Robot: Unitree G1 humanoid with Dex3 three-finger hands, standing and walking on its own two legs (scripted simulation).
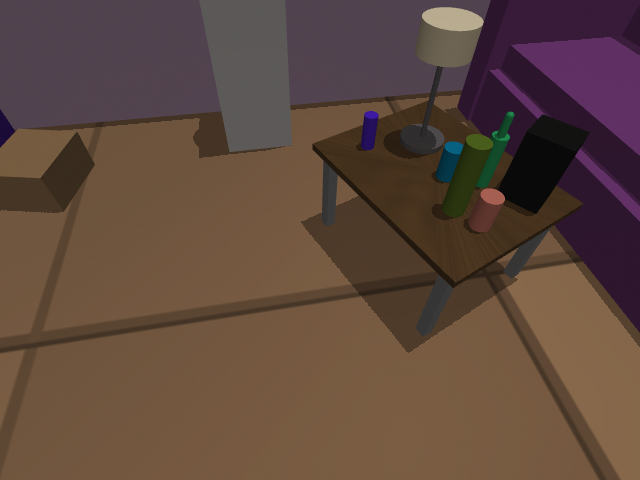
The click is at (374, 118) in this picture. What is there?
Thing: slim round
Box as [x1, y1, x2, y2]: [361, 111, 378, 149]
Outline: 367,111 364,114 361,147 364,149 371,149 373,147 378,115 376,112
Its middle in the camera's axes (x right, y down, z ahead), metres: +0.17 -0.39 +1.36
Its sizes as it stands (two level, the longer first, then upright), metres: 0.048 0.048 0.128
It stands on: a support 0.40 m high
